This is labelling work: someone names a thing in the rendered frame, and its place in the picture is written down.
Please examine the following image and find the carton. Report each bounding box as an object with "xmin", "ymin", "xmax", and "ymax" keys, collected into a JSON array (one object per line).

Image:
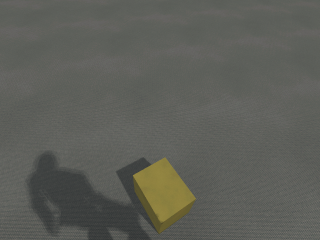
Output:
[{"xmin": 133, "ymin": 157, "xmax": 196, "ymax": 234}]

